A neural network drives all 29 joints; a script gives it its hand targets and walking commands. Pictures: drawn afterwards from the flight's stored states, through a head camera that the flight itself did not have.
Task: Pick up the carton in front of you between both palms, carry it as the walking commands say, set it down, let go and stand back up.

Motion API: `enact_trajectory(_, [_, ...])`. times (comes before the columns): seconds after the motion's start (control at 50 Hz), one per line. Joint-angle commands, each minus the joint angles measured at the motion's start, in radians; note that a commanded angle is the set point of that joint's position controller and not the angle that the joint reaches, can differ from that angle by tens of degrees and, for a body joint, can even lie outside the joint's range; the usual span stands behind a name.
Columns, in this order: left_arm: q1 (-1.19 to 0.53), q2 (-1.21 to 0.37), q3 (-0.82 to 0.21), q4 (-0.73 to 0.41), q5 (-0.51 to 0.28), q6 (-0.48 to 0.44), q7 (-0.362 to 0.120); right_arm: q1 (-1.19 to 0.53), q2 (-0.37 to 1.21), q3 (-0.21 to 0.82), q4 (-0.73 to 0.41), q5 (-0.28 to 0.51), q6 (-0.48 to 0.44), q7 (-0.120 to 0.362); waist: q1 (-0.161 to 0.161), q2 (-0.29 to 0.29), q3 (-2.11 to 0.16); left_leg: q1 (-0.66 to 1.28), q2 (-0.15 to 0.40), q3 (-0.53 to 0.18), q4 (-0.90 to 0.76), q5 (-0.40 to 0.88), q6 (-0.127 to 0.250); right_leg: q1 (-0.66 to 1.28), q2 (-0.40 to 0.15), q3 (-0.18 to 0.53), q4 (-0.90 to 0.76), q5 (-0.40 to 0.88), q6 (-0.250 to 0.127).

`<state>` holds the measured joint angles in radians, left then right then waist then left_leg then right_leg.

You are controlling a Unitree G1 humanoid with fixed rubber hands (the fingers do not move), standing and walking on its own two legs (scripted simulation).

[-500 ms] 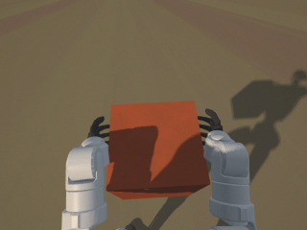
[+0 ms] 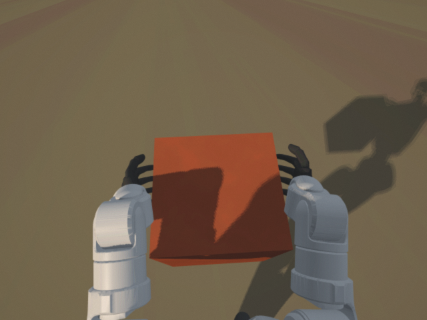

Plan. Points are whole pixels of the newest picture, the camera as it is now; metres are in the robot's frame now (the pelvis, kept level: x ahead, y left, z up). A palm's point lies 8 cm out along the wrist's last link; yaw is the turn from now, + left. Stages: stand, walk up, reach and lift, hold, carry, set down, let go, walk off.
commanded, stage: carry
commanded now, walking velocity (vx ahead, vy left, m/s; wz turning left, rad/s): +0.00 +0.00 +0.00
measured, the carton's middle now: (216, 208) +0.32 +0.00 -0.01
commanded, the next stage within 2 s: none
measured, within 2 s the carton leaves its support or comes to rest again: neither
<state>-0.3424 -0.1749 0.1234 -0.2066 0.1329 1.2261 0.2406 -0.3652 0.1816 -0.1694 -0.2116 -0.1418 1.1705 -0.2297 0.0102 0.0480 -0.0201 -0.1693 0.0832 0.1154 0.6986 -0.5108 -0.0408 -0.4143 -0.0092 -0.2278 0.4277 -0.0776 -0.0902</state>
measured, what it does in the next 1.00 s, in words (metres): steps on the spot: left foot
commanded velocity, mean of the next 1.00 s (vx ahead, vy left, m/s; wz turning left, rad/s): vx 0.00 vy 0.00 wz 0.00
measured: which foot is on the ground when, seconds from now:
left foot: up 0.00-0.10, down 0.12-1.00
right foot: down 0.00-1.00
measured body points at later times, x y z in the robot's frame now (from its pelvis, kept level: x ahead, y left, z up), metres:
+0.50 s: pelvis +0.12 +0.02 +0.01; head +0.10 +0.02 +0.46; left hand +0.40 +0.17 +0.04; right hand +0.42 -0.12 +0.05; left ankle +0.02 +0.13 -0.72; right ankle +0.10 -0.09 -0.72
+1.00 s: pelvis +0.09 +0.03 +0.00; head +0.08 +0.03 +0.45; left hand +0.39 +0.18 +0.02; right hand +0.40 -0.12 +0.03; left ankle +0.02 +0.12 -0.73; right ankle +0.10 -0.09 -0.73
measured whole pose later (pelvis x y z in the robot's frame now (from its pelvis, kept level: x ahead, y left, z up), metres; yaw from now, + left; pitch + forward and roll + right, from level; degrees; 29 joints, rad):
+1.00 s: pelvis +0.09 +0.03 +0.00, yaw +1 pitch +3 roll +0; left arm -0.18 -0.14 0.13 0.17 0.23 0.74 0.06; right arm -0.20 0.14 -0.16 0.18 -0.23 0.69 -0.05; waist 0.00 0.01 -0.11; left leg -0.18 0.05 0.16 0.55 -0.41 0.01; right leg -0.32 -0.08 -0.17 0.58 -0.30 0.00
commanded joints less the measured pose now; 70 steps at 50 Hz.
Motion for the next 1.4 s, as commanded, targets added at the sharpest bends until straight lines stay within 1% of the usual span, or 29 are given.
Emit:
enact_trajectory(0.0, [-0.432,-1.000,-0.637,-0.013,-0.430,-0.008,-0.410,-0.359,1.004,0.715,0.053,0.436,0.071,0.407,0.006,-0.189,-0.523,-0.266,-0.016,-0.082,0.014,-0.127,0.002,0.731,-0.342,0.347,-0.024,0.844,-0.103])
enact_trajectory(0.02, [-0.444,-1.026,-0.636,-0.015,-0.430,-0.013,-0.413,-0.368,1.030,0.715,0.054,0.440,0.065,0.410,0.003,-0.187,-0.501,-0.226,-0.004,-0.076,-0.103,-0.092,0.011,0.671,-0.326,0.308,-0.040,0.750,-0.072])
enact_trajectory(0.04, [-0.456,-1.045,-0.639,-0.020,-0.433,-0.019,-0.416,-0.378,1.052,0.717,0.054,0.446,0.057,0.412,0.004,-0.200,-0.494,-0.160,-0.013,-0.061,-0.186,-0.025,0.015,0.609,-0.298,0.271,-0.051,0.660,-0.042])
enact_trajectory(0.06, [-0.466,-1.056,-0.640,-0.027,-0.437,-0.027,-0.420,-0.382,1.073,0.720,0.055,0.448,0.049,0.414,0.007,-0.200,-0.504,-0.106,-0.029,-0.035,-0.226,0.064,0.016,0.575,-0.277,0.237,-0.047,0.600,-0.030])
enact_trajectory(0.08, [-0.479,-1.063,-0.645,-0.035,-0.442,-0.037,-0.424,-0.381,1.093,0.723,0.059,0.447,0.039,0.416,0.002,-0.179,-0.512,-0.053,-0.025,-0.019,-0.279,0.175,0.014,0.536,-0.258,0.195,-0.037,0.545,-0.019])
enact_trajectory(0.1, [-0.495,-1.070,-0.655,-0.044,-0.446,-0.050,-0.428,-0.382,1.107,0.728,0.058,0.448,0.028,0.419,-0.003,-0.158,-0.513,0.007,-0.010,-0.014,-0.326,0.294,0.013,0.485,-0.236,0.161,-0.027,0.464,-0.005])
enact_trajectory(0.12, [-0.513,-1.074,-0.667,-0.051,-0.448,-0.063,-0.432,-0.388,1.119,0.735,0.059,0.448,0.017,0.423,-0.008,-0.139,-0.503,0.037,0.026,-0.028,-0.337,0.374,0.010,0.444,-0.213,0.135,-0.020,0.370,0.015])
enact_trajectory(0.14, [-0.539,-1.082,-0.682,-0.051,-0.454,-0.075,-0.436,-0.406,1.127,0.740,0.058,0.446,0.008,0.426,-0.008,-0.114,-0.476,0.042,0.061,-0.047,-0.325,0.454,0.007,0.419,-0.192,0.118,0.003,0.327,0.032])
enact_trajectory(0.16, [-0.551,-1.085,-0.691,-0.043,-0.457,-0.083,-0.439,-0.419,1.130,0.747,0.070,0.444,-0.001,0.431,-0.004,-0.073,-0.457,0.047,0.096,-0.061,-0.262,0.599,0.009,0.383,-0.174,0.117,0.028,0.341,0.046])
enact_trajectory(0.18, [-0.546,-1.083,-0.695,-0.023,-0.455,-0.091,-0.441,-0.411,1.128,0.746,0.094,0.444,-0.010,0.436,-0.005,-0.047,-0.445,0.058,0.101,-0.059,-0.224,0.667,0.010,0.359,-0.167,0.121,0.051,0.380,0.052])
enact_trajectory(0.24, [-0.485,-1.063,-0.691,0.052,-0.426,-0.122,-0.446,-0.329,1.106,0.721,0.200,0.417,-0.044,0.453,-0.010,-0.019,-0.448,0.058,0.088,-0.053,-0.172,0.821,0.016,0.350,-0.163,0.127,0.131,0.520,0.056])
enact_trajectory(0.28, [-0.464,-1.058,-0.682,0.085,-0.406,-0.151,-0.449,-0.296,1.097,0.701,0.245,0.395,-0.076,0.462,-0.010,-0.011,-0.450,0.061,0.080,-0.047,-0.152,0.889,0.017,0.332,-0.155,0.122,0.155,0.540,0.059])
enact_trajectory(0.32, [-0.457,-1.057,-0.678,0.100,-0.395,-0.184,-0.455,-0.286,1.094,0.687,0.263,0.380,-0.111,0.468,-0.010,-0.008,-0.438,0.070,0.079,-0.045,-0.150,0.922,0.019,0.305,-0.145,0.118,0.161,0.508,0.066])
enact_trajectory(0.38, [-0.457,-1.048,-0.675,0.101,-0.387,-0.238,-0.462,-0.282,1.088,0.677,0.260,0.362,-0.167,0.471,-0.010,-0.007,-0.419,0.084,0.078,-0.043,-0.152,0.955,0.021,0.278,-0.134,0.114,0.160,0.463,0.076])
enact_trajectory(0.42, [-0.452,-1.037,-0.673,0.102,-0.380,-0.273,-0.465,-0.277,1.080,0.674,0.256,0.350,-0.205,0.470,-0.010,-0.012,-0.413,0.091,0.078,-0.040,-0.154,0.962,0.021,0.275,-0.130,0.114,0.155,0.455,0.081])
enact_trajectory(0.48, [-0.431,-1.015,-0.662,0.115,-0.358,-0.328,-0.469,-0.261,1.061,0.667,0.260,0.325,-0.263,0.469,-0.010,-0.026,-0.413,0.095,0.074,-0.036,-0.158,0.946,0.018,0.288,-0.133,0.117,0.150,0.477,0.082])
enact_trajectory(0.58, [-0.379,-0.970,-0.634,0.152,-0.291,-0.431,-0.469,-0.213,1.019,0.646,0.279,0.261,-0.361,0.462,-0.011,-0.042,-0.411,0.099,0.068,-0.029,-0.172,0.922,0.015,0.305,-0.139,0.124,0.143,0.505,0.080])
enact_trajectory(0.64, [-0.360,-0.920,-0.605,0.172,-0.232,-0.491,-0.454,-0.202,0.951,0.601,0.295,0.198,-0.419,0.449,-0.012,-0.036,-0.408,0.115,0.069,-0.029,-0.177,0.937,0.016,0.290,-0.136,0.122,0.140,0.470,0.078])
enact_trajectory(0.7, [-0.354,-0.865,-0.527,0.230,-0.165,-0.550,-0.440,-0.211,0.893,0.528,0.356,0.139,-0.478,0.442,-0.011,-0.025,-0.399,0.122,0.079,-0.033,-0.177,0.951,0.022,0.272,-0.135,0.118,0.139,0.413,0.078])
enact_trajectory(0.74, [-0.365,-0.852,-0.499,0.260,-0.144,-0.582,-0.437,-0.225,0.881,0.506,0.388,0.122,-0.510,0.441,-0.011,-0.024,-0.395,0.113,0.084,-0.035,-0.178,0.938,0.026,0.274,-0.139,0.121,0.141,0.396,0.078])
enact_trajectory(0.78, [-0.376,-0.858,-0.494,0.277,-0.139,-0.602,-0.436,-0.241,0.888,0.504,0.404,0.120,-0.531,0.440,-0.011,-0.025,-0.396,0.103,0.086,-0.035,-0.178,0.908,0.030,0.280,-0.145,0.127,0.146,0.391,0.075])
enact_trajectory(0.84, [-0.372,-0.880,-0.516,0.273,-0.151,-0.604,-0.438,-0.242,0.910,0.530,0.400,0.136,-0.533,0.441,-0.012,-0.025,-0.406,0.096,0.089,-0.034,-0.172,0.864,0.036,0.281,-0.153,0.133,0.158,0.370,0.069])
enact_trajectory(0.88, [-0.354,-0.890,-0.546,0.249,-0.167,-0.586,-0.439,-0.224,0.923,0.559,0.377,0.153,-0.515,0.441,-0.013,-0.021,-0.411,0.088,0.090,-0.035,-0.169,0.829,0.043,0.273,-0.155,0.134,0.164,0.328,0.066])
enact_trajectory(0.92, [-0.352,-0.889,-0.565,0.226,-0.182,-0.566,-0.440,-0.219,0.923,0.574,0.353,0.161,-0.496,0.439,-0.012,-0.027,-0.400,0.062,0.088,-0.033,-0.178,0.746,0.048,0.270,-0.157,0.137,0.150,0.290,0.068])
enact_trajectory(1.0, [-0.358,-0.864,-0.554,0.222,-0.177,-0.552,-0.438,-0.223,0.899,0.565,0.344,0.154,-0.481,0.435,-0.011,-0.042,-0.366,0.028,0.082,-0.035,-0.200,0.611,0.050,0.259,-0.167,0.149,0.123,0.258,0.066])
enact_trajectory(1.12, [-0.387,-0.867,-0.544,0.240,-0.178,-0.554,-0.442,-0.260,0.904,0.563,0.354,0.157,-0.483,0.437,-0.009,-0.052,-0.322,-0.014,0.081,-0.048,-0.242,0.448,0.056,0.238,-0.168,0.160,0.072,0.132,0.066])
enact_trajectory(1.24, [-0.387,-0.876,-0.527,0.269,-0.171,-0.550,-0.448,-0.262,0.913,0.547,0.382,0.151,-0.480,0.443,-0.008,-0.048,-0.315,-0.038,0.081,-0.053,-0.262,0.377,0.060,0.233,-0.167,0.163,0.050,0.079,0.068])
enact_trajectory(1.38, [-0.393,-0.883,-0.520,0.279,-0.169,-0.546,-0.453,-0.270,0.920,0.538,0.392,0.148,-0.478,0.449,-0.007,-0.046,-0.309,-0.060,0.081,-0.058,-0.274,0.331,0.064,0.224,-0.166,0.166,0.036,0.045,0.070])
